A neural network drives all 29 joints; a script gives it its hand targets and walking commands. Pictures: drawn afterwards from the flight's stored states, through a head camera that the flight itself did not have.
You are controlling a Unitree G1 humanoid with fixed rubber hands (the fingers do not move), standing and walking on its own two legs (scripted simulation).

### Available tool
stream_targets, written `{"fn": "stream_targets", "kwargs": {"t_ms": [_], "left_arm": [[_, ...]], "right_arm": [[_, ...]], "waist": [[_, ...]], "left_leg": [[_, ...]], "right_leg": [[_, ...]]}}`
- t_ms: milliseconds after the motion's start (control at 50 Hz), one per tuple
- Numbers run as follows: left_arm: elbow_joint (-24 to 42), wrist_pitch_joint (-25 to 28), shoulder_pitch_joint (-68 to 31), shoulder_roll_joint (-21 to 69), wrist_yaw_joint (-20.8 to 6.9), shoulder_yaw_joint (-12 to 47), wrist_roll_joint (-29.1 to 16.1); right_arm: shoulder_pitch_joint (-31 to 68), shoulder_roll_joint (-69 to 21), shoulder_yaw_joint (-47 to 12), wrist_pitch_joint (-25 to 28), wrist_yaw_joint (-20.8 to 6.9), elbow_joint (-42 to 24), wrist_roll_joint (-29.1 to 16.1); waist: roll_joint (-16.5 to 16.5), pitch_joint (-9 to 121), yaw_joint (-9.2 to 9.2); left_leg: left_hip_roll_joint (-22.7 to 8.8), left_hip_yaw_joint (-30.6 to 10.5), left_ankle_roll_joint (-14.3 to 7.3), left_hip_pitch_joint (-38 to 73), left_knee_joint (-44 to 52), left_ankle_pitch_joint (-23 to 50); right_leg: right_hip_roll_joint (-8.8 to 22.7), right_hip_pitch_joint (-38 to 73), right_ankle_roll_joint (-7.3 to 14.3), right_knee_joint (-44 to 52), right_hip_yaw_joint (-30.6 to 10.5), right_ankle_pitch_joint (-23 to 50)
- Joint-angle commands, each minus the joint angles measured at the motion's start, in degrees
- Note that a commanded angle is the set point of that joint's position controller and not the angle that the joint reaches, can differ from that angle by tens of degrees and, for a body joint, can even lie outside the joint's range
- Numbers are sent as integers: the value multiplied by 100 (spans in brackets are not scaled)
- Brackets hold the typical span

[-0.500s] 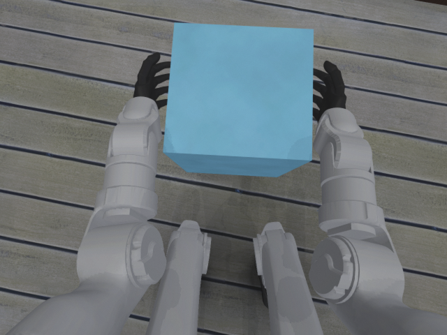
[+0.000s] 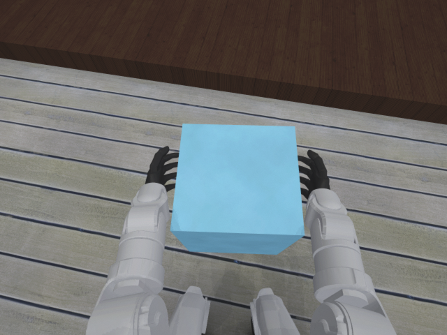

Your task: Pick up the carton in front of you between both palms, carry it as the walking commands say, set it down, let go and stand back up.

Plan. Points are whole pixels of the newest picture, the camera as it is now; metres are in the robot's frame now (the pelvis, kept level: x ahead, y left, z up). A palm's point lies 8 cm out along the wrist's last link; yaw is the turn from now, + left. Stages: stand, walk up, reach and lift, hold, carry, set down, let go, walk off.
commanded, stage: reach and lift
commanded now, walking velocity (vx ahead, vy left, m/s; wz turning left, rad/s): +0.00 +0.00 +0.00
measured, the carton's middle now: (235, 197) +0.40 +0.00 -0.10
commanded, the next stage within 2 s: hold in 1.54 s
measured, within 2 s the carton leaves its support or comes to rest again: neither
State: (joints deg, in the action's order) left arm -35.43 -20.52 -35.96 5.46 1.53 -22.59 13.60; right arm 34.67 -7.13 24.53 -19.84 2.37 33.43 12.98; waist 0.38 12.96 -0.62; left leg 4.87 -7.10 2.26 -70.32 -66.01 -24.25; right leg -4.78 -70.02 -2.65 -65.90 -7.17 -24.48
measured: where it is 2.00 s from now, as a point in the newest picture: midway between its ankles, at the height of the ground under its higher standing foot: outside the picture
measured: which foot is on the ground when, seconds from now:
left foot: down 0.00-1.00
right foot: down 0.00-1.00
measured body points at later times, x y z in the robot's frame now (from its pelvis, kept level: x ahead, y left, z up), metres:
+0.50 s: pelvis +0.04 +0.00 +0.10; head +0.04 +0.00 +0.55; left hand +0.35 +0.15 +0.11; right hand +0.36 -0.16 +0.11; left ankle +0.05 +0.13 -0.63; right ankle +0.05 -0.14 -0.63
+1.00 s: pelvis +0.03 +0.00 +0.11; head +0.01 +0.00 +0.56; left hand +0.35 +0.15 +0.13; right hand +0.35 -0.15 +0.13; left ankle +0.05 +0.13 -0.63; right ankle +0.05 -0.14 -0.63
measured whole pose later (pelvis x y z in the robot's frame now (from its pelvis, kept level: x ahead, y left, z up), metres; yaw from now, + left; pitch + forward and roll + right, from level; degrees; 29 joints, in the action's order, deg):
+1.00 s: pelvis +0.03 +0.00 +0.11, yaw +0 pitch -3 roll +0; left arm -21.6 -35.9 -18.7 9.7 -0.6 -17.6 17.8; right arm 19.1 -9.8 17.8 -35.3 -0.9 21.7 17.9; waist 0.1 0.5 0.0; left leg 2.2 -7.8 1.0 -9.5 -24.7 -11.9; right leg -2.1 -9.5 -1.1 -25.0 -8.2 -12.2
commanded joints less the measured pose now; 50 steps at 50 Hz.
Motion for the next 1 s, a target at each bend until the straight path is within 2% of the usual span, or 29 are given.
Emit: {"fn": "stream_targets", "kwargs": {"t_ms": [0, 180, 320, 480, 580, 660, 780, 980], "left_arm": [[-212, 96, -2859, 6087, -1393, 3244, -851], [133, -33, -1810, 6027, -1433, 3514, -851], [550, -362, -1056, 5957, -1467, 3784, -949], [1298, -979, -545, 5815, -1498, 4125, -1133], [1148, -1289, -496, 5651, -1565, 3662, -932], [1049, -1310, -970, 5693, -1644, 3457, -868], [1115, -1309, -1396, 5815, -1670, 3561, -928], [1300, -1415, -1169, 5769, -1622, 3633, -937]], "right_arm": [[2871, -5988, -3398, -19, -1465, 419, -805], [1802, -5981, -3688, -139, -1479, 136, -766], [1046, -5886, -3981, -461, -1516, -283, -850], [446, -5811, -4245, -1073, -1573, -886, -1012], [466, -5625, -3806, -1384, -1646, -782, -827], [915, -5662, -3609, -1407, -1711, -694, -748], [1334, -5775, -3711, -1404, -1753, -751, -804], [1130, -5674, -3772, -1496, -1724, -943, -813]], "waist": [[-86, 3387, 19], [-58, 2473, 48], [-35, 1759, 45], [-28, 716, 59], [-16, -212, 81], [-18, -357, 50], [-36, 11, 57], [-44, 124, 58]], "left_leg": [[333, 539, -128, 2767, 1220, 1401], [224, 374, -151, 4090, 2388, 2007], [148, 294, -143, 5189, 3272, 2561], [89, 313, -130, 6167, 4212, 2495], [59, 337, -177, 6160, 4527, 1702], [32, 370, -216, 6107, 4526, 1220], [32, 386, -208, 6251, 4485, 1273], [55, 393, -155, 6525, 4587, 1726]], "right_leg": [[-355, 2493, 120, 1191, 583, 1373], [-236, 3953, 158, 2375, 384, 2024], [-142, 5106, 156, 3274, 313, 2597], [-76, 6098, 143, 4196, 288, 2553], [-54, 6082, 166, 4517, 310, 1769], [-34, 6013, 210, 4525, 352, 1284], [-39, 6172, 210, 4454, 386, 1345], [-73, 6390, 173, 4551, 393, 1770]]}}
